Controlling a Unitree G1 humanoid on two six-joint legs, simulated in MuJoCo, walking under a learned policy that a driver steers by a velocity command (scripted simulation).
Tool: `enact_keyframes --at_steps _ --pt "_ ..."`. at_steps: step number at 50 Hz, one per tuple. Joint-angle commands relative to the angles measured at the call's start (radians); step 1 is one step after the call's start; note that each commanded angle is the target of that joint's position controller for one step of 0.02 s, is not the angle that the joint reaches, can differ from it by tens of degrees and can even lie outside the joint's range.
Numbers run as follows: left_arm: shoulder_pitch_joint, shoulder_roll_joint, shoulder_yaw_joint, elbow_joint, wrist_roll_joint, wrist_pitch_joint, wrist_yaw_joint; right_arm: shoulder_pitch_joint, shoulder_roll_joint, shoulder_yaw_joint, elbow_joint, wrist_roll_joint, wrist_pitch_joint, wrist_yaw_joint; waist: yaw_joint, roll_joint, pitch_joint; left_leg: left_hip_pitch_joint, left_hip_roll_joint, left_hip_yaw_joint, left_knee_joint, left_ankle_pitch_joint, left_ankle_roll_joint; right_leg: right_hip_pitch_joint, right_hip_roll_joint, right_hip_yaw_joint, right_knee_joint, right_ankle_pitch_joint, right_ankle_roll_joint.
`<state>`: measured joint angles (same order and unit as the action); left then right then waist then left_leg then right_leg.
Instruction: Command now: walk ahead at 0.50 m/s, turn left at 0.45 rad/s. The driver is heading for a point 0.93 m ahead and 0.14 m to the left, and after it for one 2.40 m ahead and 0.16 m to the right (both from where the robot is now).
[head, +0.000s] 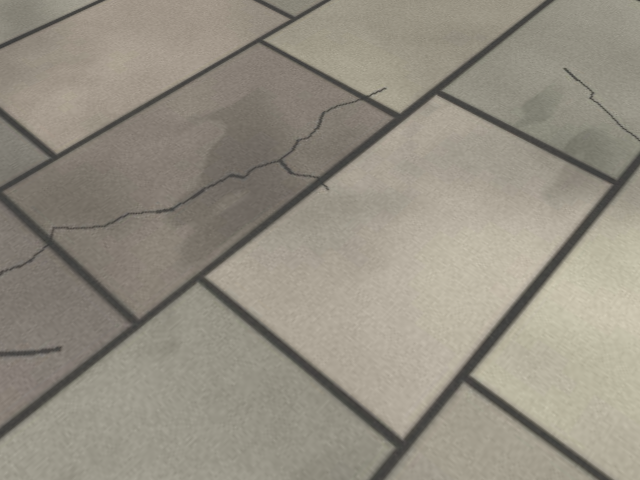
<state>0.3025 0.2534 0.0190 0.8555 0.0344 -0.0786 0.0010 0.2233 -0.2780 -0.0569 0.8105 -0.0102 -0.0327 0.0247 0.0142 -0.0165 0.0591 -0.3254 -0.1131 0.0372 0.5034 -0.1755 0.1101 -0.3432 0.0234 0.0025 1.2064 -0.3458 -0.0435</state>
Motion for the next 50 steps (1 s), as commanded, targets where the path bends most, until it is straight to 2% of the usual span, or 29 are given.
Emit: enact_keyframes --at_steps 1,4,8,11,14,16,18,19,20,21,22,23,24,25,26,27,30,33,36,40,42,43,44,45,46,47,48,49,50 --pt "0.014 0.105 0.02 -0.088 0.018 0.011 -0.008 0.065 -0.104 -0.026 -0.025 0.008 -0.012 -0.008 0.015 0.023 -0.03 0.134 0.279 -0.382 -0.286 0.186 0.183 -0.213 -0.097 0.056 -0.039 0.025 0.036" --pt "-0.035 0.084 0.012 -0.118 0.019 0.035 -0.013 0.1 -0.14 -0.037 -0.012 0.01 -0.027 -0.008 0.014 0.047 -0.033 0.082 0.23 -0.325 -0.312 0.235 0.181 -0.219 -0.102 0.018 -0.158 0.092 0.075" --pt "-0.212 0.076 0.006 -0.179 0.012 0.036 -0.018 0.173 -0.147 -0.045 0.0 0.014 -0.023 -0.012 -0.048 0.067 -0.013 0.127 0.19 -0.321 -0.31 0.231 0.131 -0.275 -0.097 0.003 -0.386 0.271 0.105" --pt "-0.305 0.075 0.001 -0.21 0.004 0.031 -0.022 0.233 -0.152 -0.049 0.008 0.009 -0.018 -0.018 -0.092 0.077 -0.027 0.214 0.192 -0.348 -0.264 0.288 0.111 -0.29 -0.072 0.007 -0.495 0.329 0.104" --pt "-0.368 0.084 -0.003 -0.241 -0.004 0.02 -0.022 0.259 -0.159 -0.052 0.004 -0.004 -0.013 -0.027 -0.111 0.086 -0.031 0.282 0.214 -0.392 -0.2 0.375 0.105 -0.274 -0.044 0.014 -0.575 0.299 0.09" --pt "-0.33 0.106 0.003 -0.24 -0.007 0.011 -0.02 0.222 -0.173 -0.057 -0.013 -0.009 -0.014 -0.035 -0.077 0.098 -0.039 0.276 0.229 -0.428 -0.156 0.394 0.077 -0.171 -0.028 0.033 -0.649 0.248 0.068" --pt "-0.17 0.144 0.019 -0.193 -0.009 -0.001 -0.006 0.163 -0.188 -0.06 -0.031 -0.008 -0.019 -0.032 0.005 0.092 -0.097 0.212 0.197 -0.431 -0.023 0.483 0.038 0.081 0.011 0.022 -0.725 0.183 0.034" --pt "-0.046 0.183 0.034 -0.167 0.002 -0.015 0.008 0.155 -0.168 -0.053 -0.033 0.003 -0.028 -0.022 0.069 0.028 -0.174 0.143 0.133 -0.377 0.165 0.438 0.012 0.28 -0.054 0.074 -0.779 0.185 -0.001" --pt "0.119 0.258 0.052 -0.164 0.024 -0.018 0.027 0.17 -0.085 -0.029 -0.065 0.013 -0.038 -0.018 0.119 -0.099 -0.335 0.026 0.074 -0.271 0.444 0.124 -0.008 0.506 -0.315 0.324 -0.806 -0.034 -0.052" --pt "0.071 0.327 0.072 -0.165 0.024 0.003 0.028 0.287 -0.049 -0.021 -0.095 0.031 -0.031 -0.018 0.029 -0.328 -0.382 -0.258 -0.053 -0.165 0.637 -0.415 -0.031 0.632 -0.49 0.769 -0.935 -0.107 -0.164" --pt "0.01 0.223 0.06 -0.174 0.011 0.015 0.023 0.253 -0.131 -0.029 -0.049 -0.004 -0.009 -0.029 0.014 -0.117 -0.239 -0.342 0.058 -0.162 0.724 -0.33 -0.026 0.51 -0.455 0.72 -0.929 -0.215 -0.158" --pt "-0.039 0.141 0.04 -0.183 0.002 0.014 0.018 0.177 -0.136 -0.033 -0.052 -0.012 -0.005 -0.018 0.018 -0.02 -0.132 -0.326 0.086 -0.153 0.706 -0.232 -0.031 0.388 -0.396 0.55 -0.944 -0.14 -0.134" --pt "-0.064 0.111 0.031 -0.176 0.005 0.012 0.013 0.146 -0.113 -0.029 -0.06 -0.012 -0.003 -0.009 0.003 -0.011 -0.081 -0.302 0.114 -0.141 0.675 -0.182 -0.042 0.309 -0.347 0.414 -0.968 0.015 -0.115" --pt "-0.054 0.103 0.029 -0.164 0.002 0.006 0.015 0.128 -0.104 -0.029 -0.063 -0.023 0.007 0.001 -0.003 -0.054 -0.058 -0.285 0.137 -0.13 0.651 -0.165 -0.051 0.266 -0.311 0.315 -0.982 0.119 -0.099" --pt "-0.045 0.098 0.027 -0.151 -0.003 -0.001 0.014 0.136 -0.093 -0.027 -0.06 -0.028 0.018 0.011 -0.014 -0.077 -0.047 -0.267 0.144 -0.12 0.648 -0.145 -0.057 0.237 -0.274 0.234 -1.0 0.189 -0.08" --pt "-0.029 0.108 0.031 -0.14 -0.008 -0.013 0.01 0.137 -0.085 -0.025 -0.068 -0.027 0.026 0.017 -0.02 -0.107 -0.059 -0.26 0.144 -0.11 0.649 -0.135 -0.063 0.232 -0.281 0.204 -0.999 0.273 -0.092" --pt "0.002 0.113 0.04 -0.117 -0.018 -0.03 0.002 0.053 -0.074 -0.02 -0.1 -0.028 0.036 0.031 -0.019 -0.082 -0.048 -0.341 0.162 -0.102 0.636 -0.066 -0.077 0.257 -0.285 0.103 -1.03 0.391 -0.109" --pt "0.04 0.111 0.042 -0.089 -0.016 -0.028 0.0 -0.05 -0.056 -0.01 -0.139 -0.028 0.034 0.04 -0.002 -0.068 -0.023 -0.393 0.168 -0.085 0.533 0.024 -0.09 0.27 -0.267 0.009 -1.047 0.469 -0.111" --pt "0.062 0.112 0.042 -0.062 -0.015 -0.028 -0.006 -0.139 -0.022 0.011 -0.163 -0.025 0.024 0.047 0.014 -0.073 -0.003 -0.321 0.152 -0.047 0.32 0.126 -0.082 0.252 -0.234 -0.07 -1.054 0.484 -0.098" --pt "0.134 0.141 0.046 -0.01 -0.017 -0.017 -0.003 -0.235 -0.024 0.023 -0.19 -0.032 0.016 0.046 0.038 -0.073 0.022 -0.238 0.131 0.024 0.137 0.082 -0.041 0.318 -0.272 -0.095 -1.039 0.56 -0.094" --pt "0.153 0.161 0.048 0.016 -0.016 -0.004 0.002 -0.225 -0.037 0.021 -0.187 -0.038 0.01 0.036 0.021 -0.078 0.008 -0.179 0.101 0.049 0.084 -0.003 -0.006 0.383 -0.289 -0.107 -0.957 0.766 -0.09" --pt "0.156 0.174 0.049 0.027 -0.016 0.003 0.004 -0.174 -0.046 0.016 -0.17 -0.042 0.005 0.029 -0.006 -0.085 -0.028 -0.102 0.07 0.062 0.056 -0.04 0.014 0.405 -0.288 -0.121 -0.865 0.92 -0.084" --pt "0.163 0.172 0.045 0.04 -0.022 0.011 0.005 -0.054 -0.058 0.008 -0.128 -0.049 -0.007 0.021 -0.064 -0.067 -0.096 0.064 0.045 0.069 -0.017 -0.014 0.038 0.382 -0.266 -0.139 -0.711 0.984 -0.072" --pt "0.164 0.151 0.035 0.035 -0.03 0.012 0.005 0.11 -0.097 -0.009 -0.071 -0.065 -0.018 0.008 -0.132 -0.037 -0.198 0.323 0.1 0.01 -0.032 0.012 0.067 0.245 -0.231 -0.147 -0.509 0.832 -0.056" --pt "0.186 0.052 0.008 -0.026 -0.055 0.006 -0.009 0.241 -0.206 -0.036 -0.057 -0.085 -0.022 -0.011 -0.159 0.158 -0.359 0.664 0.422 -0.384 -0.054 -0.076 0.156 -0.093 -0.128 -0.171 -0.145 0.347 -0.015" --pt "0.196 0.093 0.027 -0.027 -0.046 0.011 -0.004 0.25 -0.241 -0.049 -0.055 -0.037 -0.011 -0.021 -0.147 0.21 -0.436 0.678 0.58 -0.693 -0.173 0.061 0.221 -0.244 0.007 -0.051 0.084 -0.193 -0.008" --pt "0.102 0.14 0.046 -0.034 -0.034 0.019 0.002 0.18 -0.203 -0.041 -0.051 -0.015 -0.01 -0.025 -0.129 0.086 -0.282 0.56 0.513 -0.512 -0.168 0.107 0.183 -0.308 -0.044 0.064 0.109 -0.121 -0.021" --pt "0.081 0.104 0.037 -0.038 -0.038 0.014 -0.004 0.113 -0.138 -0.021 -0.045 -0.013 -0.018 -0.025 -0.085 0.081 -0.149 0.407 0.466 -0.372 -0.208 0.146 0.143 -0.299 -0.081 0.058 0.045 -0.054 -0.026" --pt "0.094 0.088 0.038 -0.018 -0.036 0.019 -0.006 0.066 -0.084 -0.006 -0.042 -0.015 -0.027 -0.022 -0.046 0.063 -0.087 0.315 0.416 -0.277 -0.251 0.158 0.09 -0.261 -0.108 0.051 -0.029 -0.011 -0.025"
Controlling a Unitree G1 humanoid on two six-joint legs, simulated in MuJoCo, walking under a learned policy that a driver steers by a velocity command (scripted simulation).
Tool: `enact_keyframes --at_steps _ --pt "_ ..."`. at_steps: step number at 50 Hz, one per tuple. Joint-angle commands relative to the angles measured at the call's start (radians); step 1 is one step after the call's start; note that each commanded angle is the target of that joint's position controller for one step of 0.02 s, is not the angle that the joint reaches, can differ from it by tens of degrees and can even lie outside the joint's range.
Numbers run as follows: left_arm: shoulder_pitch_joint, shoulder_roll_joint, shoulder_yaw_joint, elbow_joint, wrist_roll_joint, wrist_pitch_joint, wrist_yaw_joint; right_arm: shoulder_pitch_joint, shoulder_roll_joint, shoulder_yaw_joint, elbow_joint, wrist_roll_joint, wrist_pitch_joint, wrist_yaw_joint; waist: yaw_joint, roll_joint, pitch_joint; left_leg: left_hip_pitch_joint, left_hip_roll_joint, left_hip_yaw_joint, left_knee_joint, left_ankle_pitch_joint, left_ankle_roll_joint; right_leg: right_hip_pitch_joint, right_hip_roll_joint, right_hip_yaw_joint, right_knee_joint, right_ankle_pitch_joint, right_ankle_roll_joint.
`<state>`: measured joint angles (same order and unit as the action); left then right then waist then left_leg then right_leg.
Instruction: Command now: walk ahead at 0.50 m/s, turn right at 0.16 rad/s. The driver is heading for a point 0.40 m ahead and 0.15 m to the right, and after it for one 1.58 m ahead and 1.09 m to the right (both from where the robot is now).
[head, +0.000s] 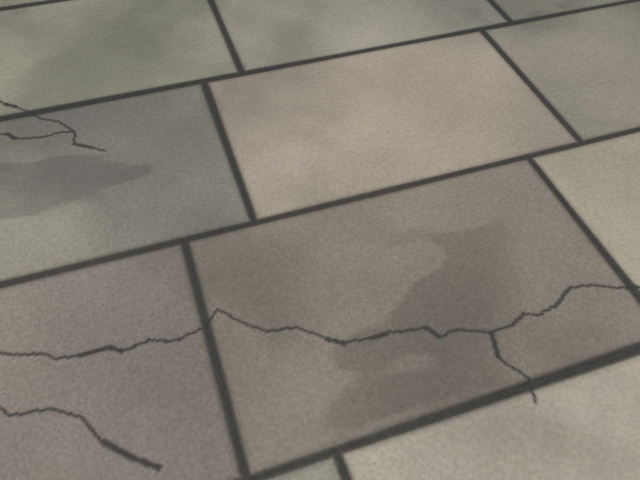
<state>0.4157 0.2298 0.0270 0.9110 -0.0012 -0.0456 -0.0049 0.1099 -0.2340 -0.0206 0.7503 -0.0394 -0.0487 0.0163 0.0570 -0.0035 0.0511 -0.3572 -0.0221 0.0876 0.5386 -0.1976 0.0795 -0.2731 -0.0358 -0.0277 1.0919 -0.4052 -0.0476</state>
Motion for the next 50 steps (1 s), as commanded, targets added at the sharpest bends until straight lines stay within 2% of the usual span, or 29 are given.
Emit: enact_keyframes --at_steps 1,2,3,4,6,11,16,17,19,20,21,22,23,24,25,26,27,28,29,30,33,38,43,44,46,47,48,49,50 --pt "-0.006 0.103 0.032 -0.054 0.017 0.004 -0.005 0.14 -0.09 -0.031 0.026 0.021 -0.018 -0.015 -0.057 0.064 -0.033 0.264 0.266 -0.249 -0.328 0.164 0.069 -0.288 -0.059 0.077 0.046 0.083 -0.015" --pt "0.046 0.083 0.03 -0.038 0.027 0.018 -0.012 0.14 -0.091 -0.029 0.027 0.02 -0.027 -0.016 -0.04 0.122 -0.044 0.219 0.275 -0.213 -0.351 0.189 0.075 -0.232 -0.055 0.07 0.042 0.109 -0.006" --pt "0.039 0.079 0.033 -0.032 0.028 0.026 -0.018 0.158 -0.081 -0.028 0.037 0.019 -0.039 -0.014 -0.037 0.1 -0.037 0.213 0.268 -0.189 -0.365 0.24 0.076 -0.234 -0.053 0.07 0.051 0.126 -0.004" --pt "0.021 0.068 0.035 -0.038 0.028 0.032 -0.023 0.167 -0.094 -0.033 0.05 0.025 -0.049 -0.014 -0.029 0.099 -0.023 0.206 0.266 -0.158 -0.387 0.237 0.083 -0.258 -0.053 0.066 0.043 0.154 0.002" --pt "-0.061 0.066 0.04 -0.059 0.027 0.036 -0.032 0.185 -0.102 -0.038 0.067 0.022 -0.059 -0.019 -0.036 0.076 0.01 0.224 0.256 -0.103 -0.42 0.234 0.079 -0.339 -0.065 0.066 0.008 0.232 0.01" --pt "-0.23 0.039 0.03 -0.114 0.029 0.031 -0.045 0.238 -0.091 -0.036 0.106 0.022 -0.06 -0.026 -0.063 0.067 0.044 0.281 0.237 0.021 -0.417 0.315 0.07 -0.411 -0.057 0.023 -0.208 0.39 0.016" --pt "-0.374 0.035 0.017 -0.179 0.037 0.028 -0.061 0.313 -0.121 -0.041 0.154 0.02 -0.05 -0.041 -0.099 0.061 0.068 0.402 0.275 0.095 -0.371 0.471 0.055 -0.372 -0.026 -0.073 -0.417 0.383 -0.033" --pt "-0.376 0.04 0.019 -0.184 0.038 0.028 -0.061 0.316 -0.129 -0.043 0.16 0.018 -0.046 -0.044 -0.093 0.062 0.062 0.433 0.282 0.111 -0.336 0.563 0.048 -0.352 -0.009 -0.088 -0.439 0.347 -0.05" --pt "-0.336 0.056 0.027 -0.181 0.039 0.03 -0.054 0.305 -0.157 -0.048 0.165 0.015 -0.036 -0.051 -0.065 0.086 0.018 0.48 0.287 0.145 -0.208 0.873 0.034 -0.262 0.052 -0.132 -0.457 0.245 -0.092" --pt "-0.279 0.07 0.034 -0.168 0.04 0.03 -0.049 0.297 -0.173 -0.052 0.165 0.012 -0.028 -0.054 -0.036 0.098 -0.022 0.491 0.289 0.156 -0.096 0.995 0.031 -0.192 0.09 -0.146 -0.462 0.185 -0.117" --pt "-0.186 0.091 0.047 -0.143 0.041 0.024 -0.043 0.293 -0.189 -0.056 0.163 0.011 -0.018 -0.054 0.003 0.098 -0.081 0.472 0.288 0.159 0.066 1.008 0.029 -0.082 0.123 -0.143 -0.492 0.146 -0.144" --pt "-0.036 0.128 0.068 -0.097 0.05 0.015 -0.033 0.277 -0.195 -0.057 0.152 0.016 -0.012 -0.05 0.078 0.057 -0.162 0.357 0.267 0.173 0.302 0.849 0.007 0.136 0.13 -0.096 -0.581 0.171 -0.182" --pt "0.063 0.246 0.105 -0.083 0.059 0.017 -0.015 0.296 -0.13 -0.041 0.105 0.029 -0.018 -0.041 0.098 -0.089 -0.27 0.052 0.193 0.179 0.655 0.381 -0.036 0.422 -0.112 0.247 -0.62 0.056 -0.276" --pt "0.011 0.316 0.12 -0.102 0.03 0.024 -0.015 0.27 -0.1 -0.039 0.037 0.032 -0.028 -0.023 0.038 -0.23 -0.336 -0.288 -0.033 0.022 0.94 -0.355 -0.081 0.584 -0.321 0.788 -0.776 0.164 -0.418" --pt "-0.003 0.283 0.114 -0.097 0.009 0.033 -0.009 0.147 -0.139 -0.043 0.019 0.018 -0.038 -0.019 0.065 -0.053 -0.241 -0.396 0.041 -0.131 0.938 -0.26 -0.068 0.532 -0.287 0.67 -0.804 0.198 -0.379" --pt "-0.054 0.236 0.101 -0.092 0.006 0.032 -0.002 0.134 -0.126 -0.036 0.008 0.03 -0.052 -0.015 0.027 -0.015 -0.127 -0.391 0.086 -0.127 0.856 -0.165 -0.062 0.395 -0.267 0.542 -0.819 0.265 -0.34" --pt "-0.097 0.189 0.088 -0.093 0.008 0.029 0.001 0.151 -0.123 -0.037 0.022 0.028 -0.055 -0.017 -0.024 0.043 -0.057 -0.331 0.118 -0.123 0.753 -0.13 -0.063 0.272 -0.213 0.451 -0.836 0.371 -0.287" --pt "-0.129 0.163 0.079 -0.096 -0.001 0.023 0.003 0.169 -0.118 -0.037 0.026 0.009 -0.039 -0.019 -0.059 0.051 -0.03 -0.271 0.132 -0.124 0.698 -0.118 -0.076 0.183 -0.171 0.381 -0.853 0.448 -0.262" --pt "-0.142 0.146 0.072 -0.1 -0.002 0.012 0.002 0.194 -0.11 -0.034 0.032 -0.007 -0.02 -0.018 -0.08 0.022 -0.032 -0.209 0.14 -0.125 0.661 -0.117 -0.089 0.127 -0.137 0.333 -0.853 0.553 -0.253" --pt "-0.139 0.152 0.072 -0.099 -0.003 0.001 0.001 0.203 -0.1 -0.033 0.028 -0.011 -0.003 -0.014 -0.091 0.002 -0.051 -0.194 0.136 -0.117 0.632 -0.124 -0.103 0.116 -0.122 0.313 -0.857 0.576 -0.259" --pt "-0.098 0.185 0.078 -0.091 0.0 -0.013 -0.001 0.128 -0.093 -0.031 -0.002 -0.01 0.018 -0.004 -0.078 -0.007 -0.038 -0.233 0.134 -0.089 0.509 -0.039 -0.133 0.089 -0.072 0.277 -0.884 0.56 -0.239" --pt "0.001 0.191 0.081 -0.08 0.0 -0.009 0.0 -0.069 -0.093 -0.026 -0.069 -0.002 0.018 0.0 0.0 -0.05 -0.013 -0.324 0.112 -0.093 0.273 0.135 -0.145 0.177 -0.056 0.316 -0.878 0.507 -0.195" --pt "0.06 0.203 0.082 -0.077 0.014 -0.005 0.011 -0.192 -0.103 -0.016 -0.121 0.009 0.001 0.007 0.042 -0.064 -0.01 -0.307 0.06 -0.098 0.111 0.156 -0.123 0.278 -0.079 0.369 -0.801 0.623 -0.183" --pt "0.053 0.21 0.084 -0.082 0.017 -0.005 0.015 -0.191 -0.111 -0.017 -0.128 0.011 -0.004 0.007 0.034 -0.07 -0.011 -0.273 0.053 -0.107 0.078 0.142 -0.114 0.283 -0.088 0.387 -0.782 0.642 -0.173" --pt "-0.002 0.229 0.088 -0.1 0.02 -0.007 0.021 -0.105 -0.138 -0.024 -0.111 0.015 -0.013 0.002 -0.02 -0.083 -0.023 -0.11 0.03 -0.115 0.003 0.085 -0.087 0.238 -0.09 0.405 -0.731 0.691 -0.135" --pt "-0.033 0.239 0.09 -0.109 0.02 -0.01 0.018 -0.012 -0.16 -0.034 -0.083 0.016 -0.018 -0.007 -0.063 -0.08 -0.059 0.032 0.001 -0.103 -0.02 0.044 -0.07 0.201 -0.072 0.403 -0.652 0.778 -0.114" --pt "-0.05 0.236 0.088 -0.111 0.013 -0.017 0.009 0.122 -0.186 -0.047 -0.047 0.012 -0.03 -0.019 -0.133 -0.03 -0.128 0.222 0.01 -0.106 -0.086 0.065 -0.045 0.152 -0.013 0.362 -0.48 0.79 -0.089" --pt "-0.042 0.173 0.069 -0.134 0.001 -0.026 -0.001 0.274 -0.253 -0.063 -0.037 -0.009 -0.039 -0.036 -0.187 0.069 -0.268 0.452 0.202 -0.296 -0.124 -0.127 0.002 0.039 0.054 0.293 -0.216 0.577 -0.064" --pt "0.07 0.078 0.05 -0.164 -0.026 -0.022 0.0 0.278 -0.337 -0.08 -0.048 -0.027 -0.028 -0.042 -0.119 0.295 -0.357 0.66 0.468 -0.745 -0.23 -0.229 0.103 -0.267 0.211 0.172 0.048 -0.131 -0.033"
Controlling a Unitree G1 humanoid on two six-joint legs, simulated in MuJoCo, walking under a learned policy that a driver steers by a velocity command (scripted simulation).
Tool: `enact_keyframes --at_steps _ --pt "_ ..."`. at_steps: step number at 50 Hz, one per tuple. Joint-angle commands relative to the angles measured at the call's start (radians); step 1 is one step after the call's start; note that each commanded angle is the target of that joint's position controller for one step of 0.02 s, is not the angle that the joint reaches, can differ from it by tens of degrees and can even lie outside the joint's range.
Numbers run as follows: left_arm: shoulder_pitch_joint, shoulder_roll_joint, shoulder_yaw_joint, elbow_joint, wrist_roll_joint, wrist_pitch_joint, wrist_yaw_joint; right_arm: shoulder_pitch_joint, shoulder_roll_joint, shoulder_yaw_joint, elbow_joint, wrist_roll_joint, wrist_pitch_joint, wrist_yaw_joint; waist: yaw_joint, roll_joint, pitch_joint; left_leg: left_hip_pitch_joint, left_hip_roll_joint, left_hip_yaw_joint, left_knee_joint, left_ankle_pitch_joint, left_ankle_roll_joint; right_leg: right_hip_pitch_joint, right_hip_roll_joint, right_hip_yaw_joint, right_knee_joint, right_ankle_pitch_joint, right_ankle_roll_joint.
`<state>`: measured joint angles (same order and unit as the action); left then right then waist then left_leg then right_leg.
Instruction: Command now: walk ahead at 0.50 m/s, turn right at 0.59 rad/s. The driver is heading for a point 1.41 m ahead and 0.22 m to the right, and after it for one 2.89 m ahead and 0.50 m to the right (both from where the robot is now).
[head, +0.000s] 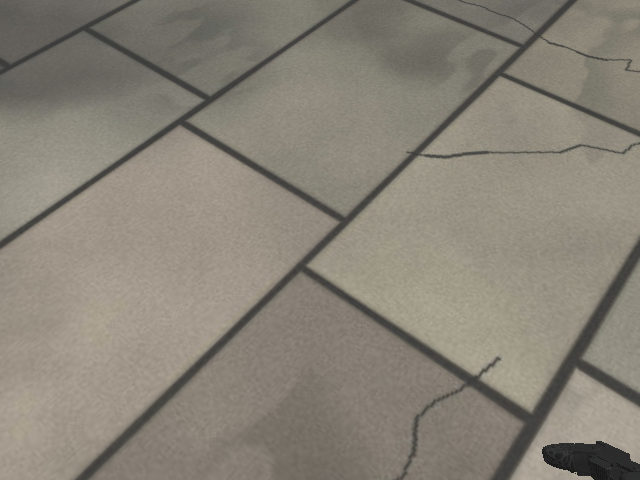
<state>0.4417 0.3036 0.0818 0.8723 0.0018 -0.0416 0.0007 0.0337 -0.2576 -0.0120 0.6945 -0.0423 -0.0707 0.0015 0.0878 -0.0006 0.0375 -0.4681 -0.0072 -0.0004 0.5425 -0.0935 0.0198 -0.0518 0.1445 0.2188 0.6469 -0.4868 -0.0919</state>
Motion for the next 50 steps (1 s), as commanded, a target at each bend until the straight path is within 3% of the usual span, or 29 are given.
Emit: enact_keyframes --at_steps 1,2,3,5,6,8,10,16,20,23,24,25,26,27,28,29,30,32,33,34,37,42,46,48,50 --pt "0.053 0.091 0.001 -0.102 0.008 -0.012 0.004 0.3 -0.255 -0.086 0.006 -0.005 0.008 -0.021 -0.117 0.21 -0.285 0.676 0.455 -0.774 -0.266 -0.45 0.191 -0.582 -0.056 -0.087 0.604 -0.037 0.001" --pt "-0.012 0.108 0.007 -0.094 0.02 -0.004 -0.001 0.235 -0.159 -0.064 -0.009 0.004 0.011 -0.018 -0.111 0.083 -0.149 0.538 0.409 -0.612 -0.283 -0.451 0.172 -0.583 -0.105 -0.096 0.611 0.063 0.004" --pt "-0.063 0.093 0.004 -0.098 0.021 -0.001 -0.011 0.198 -0.111 -0.051 -0.004 0.007 0.009 -0.014 -0.104 0.033 -0.071 0.436 0.351 -0.453 -0.304 -0.326 0.15 -0.563 -0.137 -0.111 0.57 0.126 0.013" --pt "-0.087 0.072 0.002 -0.101 0.036 0.019 -0.032 0.21 -0.09 -0.043 0.022 0.01 -0.001 -0.016 -0.089 0.093 -0.022 0.346 0.264 -0.244 -0.341 -0.12 0.103 -0.519 -0.175 -0.13 0.52 0.167 0.028" --pt "-0.075 0.061 0.0 -0.105 0.035 0.03 -0.039 0.226 -0.103 -0.046 0.034 0.015 -0.012 -0.013 -0.08 0.131 -0.035 0.338 0.272 -0.205 -0.34 -0.033 0.113 -0.507 -0.175 -0.141 0.521 0.177 0.035" --pt "-0.121 0.051 -0.005 -0.125 0.034 0.041 -0.048 0.254 -0.104 -0.05 0.052 0.026 -0.03 -0.003 -0.078 0.114 -0.029 0.348 0.277 -0.136 -0.359 0.075 0.128 -0.548 -0.188 -0.146 0.513 0.209 0.042" --pt "-0.191 0.043 -0.009 -0.15 0.035 0.045 -0.057 0.268 -0.109 -0.055 0.064 0.026 -0.035 -0.002 -0.085 0.096 -0.014 0.369 0.28 -0.073 -0.385 0.103 0.137 -0.614 -0.203 -0.153 0.482 0.267 0.052" --pt "-0.39 0.0 -0.034 -0.219 0.03 0.036 -0.08 0.316 -0.12 -0.061 0.105 0.024 -0.03 -0.002 -0.12 0.088 0.027 0.393 0.246 0.114 -0.392 0.181 0.114 -0.604 -0.21 -0.235 0.176 0.457 0.056" --pt "-0.477 0.008 -0.037 -0.256 0.039 0.036 -0.088 0.369 -0.15 -0.07 0.135 0.024 -0.016 -0.011 -0.14 0.087 0.05 0.475 0.279 0.17 -0.354 0.273 0.095 -0.55 -0.192 -0.306 0.028 0.391 0.013" --pt "-0.425 0.029 -0.025 -0.249 0.048 0.036 -0.074 0.387 -0.191 -0.077 0.155 0.022 0.007 -0.02 -0.105 0.106 -0.003 0.55 0.289 0.227 -0.155 0.681 0.076 -0.42 -0.107 -0.361 -0.031 0.234 -0.046" --pt "-0.329 0.046 -0.014 -0.223 0.05 0.03 -0.066 0.387 -0.203 -0.078 0.156 0.023 0.017 -0.022 -0.062 0.101 -0.063 0.546 0.286 0.242 0.002 0.773 0.073 -0.311 -0.064 -0.366 -0.062 0.205 -0.072" --pt "-0.156 0.072 0.004 -0.166 0.057 0.02 -0.053 0.374 -0.204 -0.076 0.146 0.026 0.024 -0.021 0.016 0.057 -0.161 0.449 0.264 0.267 0.237 0.687 0.049 -0.086 -0.038 -0.345 -0.137 0.242 -0.105" --pt "-0.035 0.176 0.037 -0.144 0.066 0.021 -0.035 0.398 -0.142 -0.058 0.098 0.033 0.021 -0.013 0.048 -0.087 -0.287 0.145 0.216 0.27 0.563 0.282 0.005 0.227 -0.259 -0.028 -0.18 0.058 -0.182" --pt "-0.071 0.269 0.058 -0.17 0.028 0.029 -0.026 0.361 -0.099 -0.052 0.019 0.026 0.013 0.003 -0.004 -0.26 -0.356 -0.205 0.007 0.156 0.862 -0.467 -0.049 0.392 -0.498 0.516 -0.327 0.121 -0.305" --pt "-0.039 0.24 0.054 -0.166 0.015 0.038 -0.016 0.236 -0.162 -0.063 0.0 0.015 0.009 0.004 0.049 -0.089 -0.287 -0.313 0.047 -0.003 0.891 -0.396 -0.041 0.367 -0.473 0.441 -0.352 0.273 -0.291" --pt "-0.079 0.195 0.043 -0.144 0.009 0.035 -0.006 0.218 -0.132 -0.052 -0.005 0.029 -0.003 0.007 0.009 -0.054 -0.164 -0.316 0.094 -0.014 0.828 -0.3 -0.03 0.246 -0.449 0.287 -0.344 0.402 -0.271" --pt "-0.114 0.138 0.026 -0.135 0.007 0.026 -0.005 0.236 -0.123 -0.05 0.017 0.026 -0.007 0.003 -0.045 0.006 -0.069 -0.24 0.13 -0.015 0.716 -0.259 -0.024 0.096 -0.384 0.175 -0.341 0.612 -0.214" --pt "-0.196 0.085 0.006 -0.15 0.002 0.011 -0.001 0.319 -0.11 -0.045 0.048 -0.001 0.025 0.007 -0.117 -0.007 -0.077 -0.109 0.15 -0.018 0.63 -0.241 -0.039 -0.04 -0.322 0.073 -0.394 0.627 -0.185" --pt "-0.19 0.074 -0.001 -0.145 0.003 -0.003 -0.005 0.337 -0.104 -0.044 0.054 -0.006 0.041 0.011 -0.125 -0.036 -0.084 -0.073 0.144 -0.005 0.609 -0.241 -0.044 -0.072 -0.321 0.055 -0.406 0.687 -0.195" --pt "-0.171 0.065 -0.005 -0.126 0.002 -0.014 -0.008 0.342 -0.095 -0.043 0.064 -0.005 0.048 0.018 -0.131 -0.023 -0.074 -0.072 0.143 0.005 0.578 -0.219 -0.047 -0.08 -0.309 0.018 -0.425 0.714 -0.191" --pt "-0.114 0.085 -0.004 -0.086 0.007 -0.03 -0.012 0.243 -0.085 -0.043 0.05 0.006 0.055 0.029 -0.101 -0.027 -0.017 -0.142 0.15 0.018 0.467 -0.083 -0.042 -0.076 -0.286 -0.047 -0.492 0.67 -0.151" --pt "-0.049 0.079 -0.013 -0.044 0.012 -0.043 -0.008 0.115 -0.078 -0.043 0.027 0.023 0.052 0.036 -0.05 -0.036 0.024 -0.239 0.11 -0.009 0.315 0.073 -0.012 0.04 -0.296 -0.132 -0.522 0.687 -0.078" --pt "-0.017 0.065 -0.025 -0.009 0.021 -0.049 0.008 0.025 -0.066 -0.035 0.002 0.019 0.044 0.043 -0.025 -0.037 0.069 -0.251 0.056 0.014 0.185 0.106 0.017 0.119 -0.317 -0.207 -0.528 0.766 -0.054" --pt "-0.002 0.061 -0.031 0.011 0.023 -0.048 0.018 -0.013 -0.055 -0.028 -0.015 0.014 0.04 0.048 -0.017 -0.037 0.077 -0.228 0.038 0.057 0.113 0.08 0.037 0.168 -0.331 -0.237 -0.501 0.866 -0.044" --pt "-0.013 0.077 -0.034 0.024 0.027 -0.049 0.028 0.015 -0.055 -0.028 -0.013 0.013 0.038 0.046 -0.042 -0.061 0.045 -0.126 -0.014 0.113 0.062 0.003 0.073 0.198 -0.336 -0.277 -0.404 1.163 -0.018"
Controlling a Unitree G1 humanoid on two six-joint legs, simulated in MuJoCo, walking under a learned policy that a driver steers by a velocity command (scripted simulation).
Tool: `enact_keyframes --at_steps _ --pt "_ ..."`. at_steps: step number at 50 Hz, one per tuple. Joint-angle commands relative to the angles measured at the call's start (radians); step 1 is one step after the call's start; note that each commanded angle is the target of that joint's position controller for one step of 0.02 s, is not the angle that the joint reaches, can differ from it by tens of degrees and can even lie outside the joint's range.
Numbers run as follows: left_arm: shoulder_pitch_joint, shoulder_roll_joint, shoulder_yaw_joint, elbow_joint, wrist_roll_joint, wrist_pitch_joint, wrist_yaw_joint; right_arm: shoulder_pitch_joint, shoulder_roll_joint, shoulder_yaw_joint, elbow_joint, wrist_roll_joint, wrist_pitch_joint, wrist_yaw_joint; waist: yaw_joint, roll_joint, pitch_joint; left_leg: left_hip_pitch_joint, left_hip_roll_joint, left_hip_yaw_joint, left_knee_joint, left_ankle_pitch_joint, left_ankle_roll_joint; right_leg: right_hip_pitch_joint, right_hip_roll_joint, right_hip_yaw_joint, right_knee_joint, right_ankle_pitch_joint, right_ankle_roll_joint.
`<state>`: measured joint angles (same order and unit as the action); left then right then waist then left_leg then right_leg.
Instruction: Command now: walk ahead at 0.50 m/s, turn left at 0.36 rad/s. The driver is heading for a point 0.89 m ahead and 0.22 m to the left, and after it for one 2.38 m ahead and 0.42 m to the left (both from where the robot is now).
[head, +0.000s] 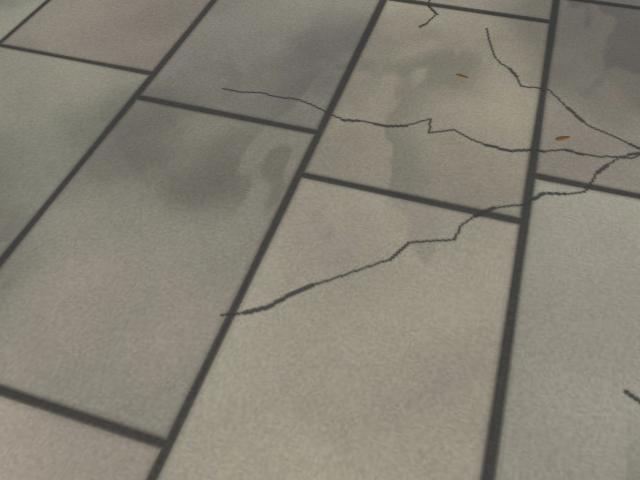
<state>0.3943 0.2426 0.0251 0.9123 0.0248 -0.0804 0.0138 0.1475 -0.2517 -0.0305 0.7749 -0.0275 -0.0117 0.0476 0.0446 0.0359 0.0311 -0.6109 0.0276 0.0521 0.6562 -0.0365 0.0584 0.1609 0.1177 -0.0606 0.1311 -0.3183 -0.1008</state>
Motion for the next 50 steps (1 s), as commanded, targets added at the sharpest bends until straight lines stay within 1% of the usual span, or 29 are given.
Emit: enact_keyframes --at_steps 1,2,3,4,5,6,7,8,9,10,11,13,18,23,25,27,28,29,30,31,32,33,35,36,37,41,44,46,50 --pt "0.028 0.155 0.025 -0.012 0.006 -0.009 0.021 -0.056 -0.072 -0.014 -0.082 -0.002 -0.02 -0.005 -0.021 -0.119 0.018 0.075 -0.083 0.087 -0.052 -0.108 0.056 0.008 -0.313 -0.012 0.196 1.181 0.002" --pt "0.02 0.173 0.029 -0.01 0.011 -0.004 0.027 0.029 -0.091 -0.022 -0.058 -0.003 -0.022 -0.009 -0.06 -0.135 -0.032 0.157 -0.114 0.098 -0.063 -0.159 0.079 0.018 -0.317 -0.023 0.327 1.305 0.008" --pt "0.007 0.19 0.034 -0.014 0.014 0.004 0.028 0.165 -0.118 -0.035 -0.018 -0.006 -0.029 -0.015 -0.118 -0.139 -0.101 0.303 -0.132 0.079 -0.108 -0.17 0.108 -0.021 -0.316 -0.032 0.51 1.285 0.011" --pt "-0.037 0.199 0.033 -0.037 0.005 0.003 0.027 0.323 -0.16 -0.054 0.024 -0.021 -0.036 -0.023 -0.208 -0.103 -0.179 0.549 -0.066 -0.03 -0.174 -0.138 0.161 -0.197 -0.294 -0.06 0.762 1.052 0.019" --pt "0.007 0.112 0.013 -0.095 -0.021 -0.009 0.01 0.391 -0.3 -0.097 0.027 -0.029 -0.029 -0.037 -0.182 0.129 -0.29 0.88 0.234 -0.493 -0.174 -0.105 0.325 -0.599 -0.122 -0.088 1.201 0.353 0.071" --pt "-0.021 0.14 0.021 -0.11 0.001 -0.019 0.0 0.337 -0.277 -0.093 0.026 0.016 -0.023 -0.03 -0.148 0.096 -0.335 0.937 0.319 -0.819 -0.301 0.013 0.396 -0.806 -0.019 0.087 1.359 -0.179 0.066" --pt "-0.092 0.136 0.017 -0.134 0.007 -0.027 -0.009 0.267 -0.252 -0.09 0.024 0.033 -0.018 -0.03 -0.125 0.018 -0.186 0.808 0.285 -0.66 -0.329 -0.055 0.36 -0.876 -0.105 0.161 1.326 -0.083 0.058" --pt "-0.117 0.139 0.013 -0.146 0.001 -0.036 -0.014 0.213 -0.191 -0.075 0.015 0.028 -0.015 -0.031 -0.098 -0.042 -0.086 0.663 0.256 -0.56 -0.369 -0.041 0.319 -0.862 -0.147 0.14 1.244 -0.018 0.061" --pt "-0.123 0.134 0.015 -0.145 0.005 -0.029 -0.015 0.177 -0.154 -0.065 0.012 0.025 -0.015 -0.032 -0.062 -0.08 -0.017 0.545 0.205 -0.483 -0.397 0.012 0.277 -0.821 -0.175 0.13 1.162 -0.007 0.07" --pt "-0.109 0.123 0.012 -0.146 0.02 -0.007 -0.015 0.148 -0.129 -0.055 0.012 0.029 -0.017 -0.035 -0.028 -0.086 0.008 0.456 0.148 -0.41 -0.426 0.037 0.24 -0.766 -0.191 0.122 1.113 0.004 0.086" --pt "-0.081 0.109 0.007 -0.148 0.025 0.013 -0.019 0.149 -0.142 -0.056 0.01 0.028 -0.025 -0.036 -0.013 -0.031 0.001 0.402 0.138 -0.382 -0.437 0.098 0.251 -0.723 -0.197 0.113 1.066 -0.005 0.105" --pt "-0.103 0.093 0.002 -0.165 0.029 0.035 -0.021 0.175 -0.163 -0.063 0.021 0.029 -0.042 -0.033 -0.01 -0.017 -0.005 0.363 0.1 -0.331 -0.446 0.168 0.251 -0.713 -0.203 0.086 0.978 0.019 0.134" --pt "-0.309 0.083 -0.007 -0.237 0.019 0.035 -0.032 0.247 -0.184 -0.074 0.03 0.032 -0.039 -0.038 -0.082 0.021 0.006 0.409 0.034 -0.308 -0.44 0.149 0.179 -0.76 -0.19 0.057 0.673 0.246 0.167" --pt "-0.436 0.096 -0.012 -0.287 0.005 0.02 -0.034 0.311 -0.196 -0.081 0.029 0.016 -0.03 -0.048 -0.138 0.036 -0.011 0.543 0.064 -0.378 -0.352 0.244 0.157 -0.756 -0.145 0.069 0.505 0.28 0.152" --pt "-0.4 0.121 -0.006 -0.286 0.003 0.011 -0.032 0.277 -0.209 -0.085 0.011 0.009 -0.031 -0.056 -0.106 0.044 -0.019 0.546 0.085 -0.422 -0.306 0.252 0.13 -0.662 -0.13 0.093 0.43 0.229 0.13" --pt "-0.244 0.162 0.011 -0.241 0.002 0.0 -0.019 0.218 -0.226 -0.088 -0.008 0.008 -0.037 -0.054 -0.025 0.038 -0.071 0.493 0.062 -0.434 -0.177 0.331 0.093 -0.429 -0.092 0.084 0.36 0.158 0.097" --pt "-0.119 0.198 0.026 -0.213 0.013 -0.014 -0.007 0.21 -0.204 -0.081 -0.009 0.018 -0.046 -0.045 0.041 -0.026 -0.144 0.431 -0.004 -0.381 0.012 0.292 0.067 -0.239 -0.147 0.129 0.301 0.157 0.063" --pt "0.044 0.274 0.044 -0.21 0.034 -0.017 0.012 0.226 -0.118 -0.056 -0.041 0.028 -0.057 -0.041 0.091 -0.155 -0.304 0.318 -0.067 -0.276 0.297 -0.006 0.045 -0.015 -0.405 0.381 0.267 -0.068 0.012" --pt "-0.007 0.349 0.065 -0.211 0.033 0.003 0.014 0.344 -0.077 -0.046 -0.075 0.045 -0.051 -0.038 -0.005 -0.396 -0.351 0.028 -0.195 -0.171 0.493 -0.555 0.022 0.115 -0.584 0.837 0.131 -0.149 -0.102" --pt "-0.071 0.242 0.053 -0.223 0.02 0.015 0.008 0.312 -0.163 -0.054 -0.027 0.012 -0.029 -0.05 -0.016 -0.178 -0.213 -0.058 -0.084 -0.173 0.582 -0.473 0.029 -0.002 -0.551 0.79 0.139 -0.269 -0.098" --pt "-0.121 0.16 0.033 -0.233 0.011 0.016 0.004 0.237 -0.17 -0.058 -0.03 0.005 -0.025 -0.039 -0.01 -0.077 -0.107 -0.043 -0.055 -0.164 0.564 -0.374 0.024 -0.123 -0.493 0.618 0.128 -0.197 -0.074" --pt "-0.148 0.129 0.024 -0.226 0.014 0.014 0.0 0.209 -0.147 -0.055 -0.037 0.006 -0.022 -0.03 -0.026 -0.068 -0.055 -0.018 -0.025 -0.153 0.53 -0.322 0.012 -0.201 -0.444 0.48 0.105 -0.038 -0.055" --pt "-0.129 0.12 0.021 -0.201 0.007 0.001 0.001 0.203 -0.127 -0.052 -0.038 -0.01 -0.002 -0.011 -0.042 -0.141 -0.024 0.017 0.007 -0.131 0.5 -0.289 -0.007 -0.273 -0.381 0.305 0.076 0.138 -0.03" --pt "-0.099 0.114 0.021 -0.187 0.002 -0.011 -0.004 0.192 -0.12 -0.05 -0.039 -0.012 0.005 -0.006 -0.04 -0.141 -0.015 0.023 0.008 -0.129 0.501 -0.277 -0.008 -0.282 -0.369 0.252 0.084 0.282 -0.021" --pt "-0.097 0.13 0.027 -0.18 -0.004 -0.018 -0.007 0.185 -0.11 -0.048 -0.054 -0.009 0.011 -0.002 -0.052 -0.163 -0.04 0.005 0.006 -0.12 0.5 -0.26 -0.016 -0.261 -0.382 0.23 0.075 0.304 -0.04" --pt "-0.07 0.132 0.036 -0.153 -0.008 -0.025 -0.011 0.052 -0.099 -0.041 -0.101 -0.01 0.018 0.014 -0.039 -0.126 -0.002 -0.101 0.033 -0.103 0.426 -0.145 -0.04 -0.238 -0.378 0.098 0.026 0.382 -0.057" --pt "-0.041 0.129 0.036 -0.125 -0.003 -0.025 -0.018 -0.035 -0.064 -0.023 -0.126 -0.007 0.01 0.02 -0.022 -0.124 0.02 -0.064 0.02 -0.079 0.236 -0.044 -0.038 -0.248 -0.341 0.014 0.017 0.412 -0.046" --pt "-0.022 0.138 0.038 -0.107 -0.005 -0.025 -0.02 -0.095 -0.048 -0.011 -0.141 -0.008 0.003 0.025 -0.008 -0.128 0.034 0.0 0.01 -0.04 0.097 -0.008 -0.025 -0.256 -0.339 -0.025 0.011 0.423 -0.039" --pt "0.046 0.168 0.044 -0.053 -0.006 -0.007 -0.015 -0.153 -0.062 -0.006 -0.158 -0.017 -0.005 0.018 0.002 -0.129 0.049 0.072 -0.016 0.018 -0.043 -0.104 0.026 -0.158 -0.383 -0.039 0.064 0.566 -0.033"
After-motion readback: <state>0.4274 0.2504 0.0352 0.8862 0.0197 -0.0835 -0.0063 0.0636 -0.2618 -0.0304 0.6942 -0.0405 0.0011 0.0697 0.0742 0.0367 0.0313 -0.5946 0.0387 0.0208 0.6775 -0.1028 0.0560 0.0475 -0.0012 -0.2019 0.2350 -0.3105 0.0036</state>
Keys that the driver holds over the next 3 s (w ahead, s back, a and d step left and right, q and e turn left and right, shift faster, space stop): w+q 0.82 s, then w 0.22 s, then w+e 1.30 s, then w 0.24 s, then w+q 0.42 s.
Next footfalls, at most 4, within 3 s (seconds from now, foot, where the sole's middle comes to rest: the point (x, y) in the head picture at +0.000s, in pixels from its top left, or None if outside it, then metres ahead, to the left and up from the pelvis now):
0.08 left None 0.21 0.08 -0.77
0.56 right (375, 456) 0.52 -0.04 -0.77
1.08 left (227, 396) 0.64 0.28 -0.77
1.62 right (256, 271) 0.98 0.26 -0.77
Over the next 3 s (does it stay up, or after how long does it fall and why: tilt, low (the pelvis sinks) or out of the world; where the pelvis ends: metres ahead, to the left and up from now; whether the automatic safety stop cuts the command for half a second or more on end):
stays up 1.51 0.29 0.01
